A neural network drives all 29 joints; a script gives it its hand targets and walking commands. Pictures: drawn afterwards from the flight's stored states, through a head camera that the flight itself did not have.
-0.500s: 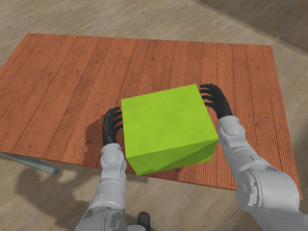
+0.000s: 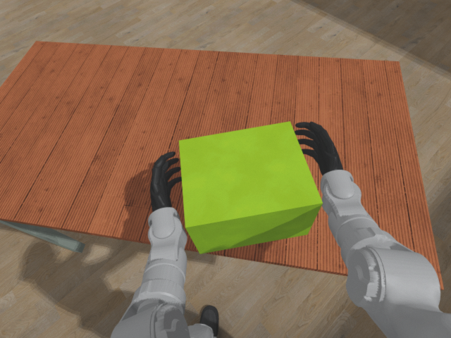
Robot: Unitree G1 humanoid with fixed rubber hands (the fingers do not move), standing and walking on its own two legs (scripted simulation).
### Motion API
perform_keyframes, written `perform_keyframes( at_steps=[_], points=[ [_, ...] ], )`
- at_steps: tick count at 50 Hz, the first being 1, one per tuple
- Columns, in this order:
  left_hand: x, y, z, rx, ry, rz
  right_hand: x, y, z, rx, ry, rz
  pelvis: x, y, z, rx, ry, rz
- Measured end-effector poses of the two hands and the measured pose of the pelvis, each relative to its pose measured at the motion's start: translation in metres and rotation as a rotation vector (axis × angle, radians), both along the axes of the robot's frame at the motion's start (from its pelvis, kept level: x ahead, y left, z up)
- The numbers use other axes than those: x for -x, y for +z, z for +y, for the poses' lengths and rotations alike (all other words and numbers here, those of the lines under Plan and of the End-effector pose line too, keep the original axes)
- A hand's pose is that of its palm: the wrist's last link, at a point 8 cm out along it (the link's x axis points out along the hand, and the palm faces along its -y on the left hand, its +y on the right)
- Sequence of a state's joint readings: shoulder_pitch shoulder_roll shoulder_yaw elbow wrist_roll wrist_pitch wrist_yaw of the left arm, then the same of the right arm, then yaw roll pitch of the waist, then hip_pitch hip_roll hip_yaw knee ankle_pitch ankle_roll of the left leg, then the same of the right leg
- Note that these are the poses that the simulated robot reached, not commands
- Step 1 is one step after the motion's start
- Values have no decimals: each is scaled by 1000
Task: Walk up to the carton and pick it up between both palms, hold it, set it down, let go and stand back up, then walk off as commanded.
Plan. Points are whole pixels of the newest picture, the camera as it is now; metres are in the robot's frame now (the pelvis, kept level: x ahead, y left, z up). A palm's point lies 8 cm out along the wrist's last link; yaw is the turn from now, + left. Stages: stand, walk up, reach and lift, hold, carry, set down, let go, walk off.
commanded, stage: set down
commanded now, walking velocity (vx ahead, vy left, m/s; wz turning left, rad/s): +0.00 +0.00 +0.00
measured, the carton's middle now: (244, 188) +0.38 +0.07 -0.04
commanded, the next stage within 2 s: none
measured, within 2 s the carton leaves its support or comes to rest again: neither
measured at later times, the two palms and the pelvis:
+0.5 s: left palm (162, 199) +0.32 +0.21 -0.01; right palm (327, 164) +0.43 -0.08 +0.01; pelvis -0.01 +0.00 +0.00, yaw +0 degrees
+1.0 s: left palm (143, 212) +0.29 +0.25 -0.04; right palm (328, 164) +0.45 -0.09 -0.02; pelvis -0.02 +0.01 -0.03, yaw +1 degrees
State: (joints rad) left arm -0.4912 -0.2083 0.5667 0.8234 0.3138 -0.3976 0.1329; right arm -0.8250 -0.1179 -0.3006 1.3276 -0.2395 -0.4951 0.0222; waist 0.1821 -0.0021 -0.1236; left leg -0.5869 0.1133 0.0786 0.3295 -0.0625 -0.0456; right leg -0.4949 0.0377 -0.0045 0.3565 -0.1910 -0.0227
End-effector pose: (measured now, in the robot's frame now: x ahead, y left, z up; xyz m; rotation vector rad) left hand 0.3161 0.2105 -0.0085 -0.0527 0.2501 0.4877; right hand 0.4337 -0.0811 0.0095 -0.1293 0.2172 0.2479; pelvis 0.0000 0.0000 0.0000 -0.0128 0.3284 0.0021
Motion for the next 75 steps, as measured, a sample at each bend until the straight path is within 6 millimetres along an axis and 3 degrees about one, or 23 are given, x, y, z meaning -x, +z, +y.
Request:
perform_keyframes(
  at_steps=[23,34,47,61,75],
  points=[
    [0,-2,2,-16,-7,-8,1,-2,-1,-13,-6,8,4,-4,1,-1,-5,6],
    [1,-25,8,39,-17,73,-8,-20,4,39,21,87,13,-18,4,20,-9,87],
    [18,-28,37,23,29,77,-18,-26,1,6,11,72,21,-28,8,32,25,119],
    [35,-27,37,30,-3,59,9,-26,-51,38,-2,94,24,-23,1,24,41,67],
    [57,-25,36,11,0,70,45,-40,-66,16,33,106,24,-19,-4,10,43,-1]
  ],
)
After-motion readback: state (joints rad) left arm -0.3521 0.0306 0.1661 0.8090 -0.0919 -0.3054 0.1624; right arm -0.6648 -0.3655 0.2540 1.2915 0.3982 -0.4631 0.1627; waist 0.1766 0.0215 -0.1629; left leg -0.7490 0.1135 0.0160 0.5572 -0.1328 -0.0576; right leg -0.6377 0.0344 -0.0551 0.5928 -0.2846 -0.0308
